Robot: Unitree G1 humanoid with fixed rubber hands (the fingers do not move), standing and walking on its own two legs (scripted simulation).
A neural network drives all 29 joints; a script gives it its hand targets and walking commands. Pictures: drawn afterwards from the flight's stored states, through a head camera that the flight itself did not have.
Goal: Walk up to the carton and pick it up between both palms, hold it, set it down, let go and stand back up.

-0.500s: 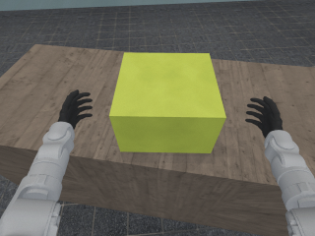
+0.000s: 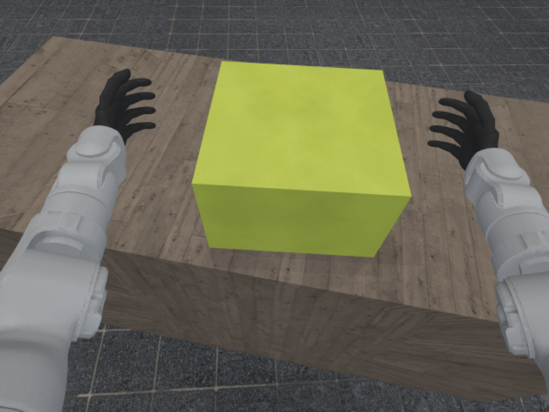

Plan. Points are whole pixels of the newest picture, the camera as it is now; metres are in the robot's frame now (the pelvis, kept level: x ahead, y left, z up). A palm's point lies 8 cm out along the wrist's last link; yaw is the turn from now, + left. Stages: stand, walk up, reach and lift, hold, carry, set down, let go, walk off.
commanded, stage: reach and lift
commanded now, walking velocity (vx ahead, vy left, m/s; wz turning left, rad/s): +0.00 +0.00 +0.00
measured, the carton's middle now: (296, 158) +0.54 -0.02 +0.01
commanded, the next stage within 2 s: none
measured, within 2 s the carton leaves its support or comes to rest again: neither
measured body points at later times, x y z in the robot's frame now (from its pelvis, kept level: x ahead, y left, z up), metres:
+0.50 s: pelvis +0.00 +0.00 +0.00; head +0.10 +0.02 +0.44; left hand +0.52 +0.25 +0.16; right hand +0.50 -0.27 +0.17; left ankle +0.01 +0.13 -0.73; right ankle +0.02 -0.08 -0.73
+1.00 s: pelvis -0.01 +0.01 -0.03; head +0.13 +0.02 +0.40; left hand +0.51 +0.23 +0.07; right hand +0.49 -0.24 +0.06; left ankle +0.01 +0.13 -0.73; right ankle +0.02 -0.08 -0.73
